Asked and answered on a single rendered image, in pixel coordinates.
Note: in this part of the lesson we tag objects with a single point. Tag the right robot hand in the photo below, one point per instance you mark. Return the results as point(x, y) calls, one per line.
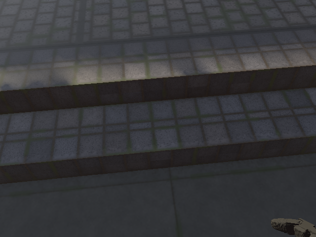
point(298, 227)

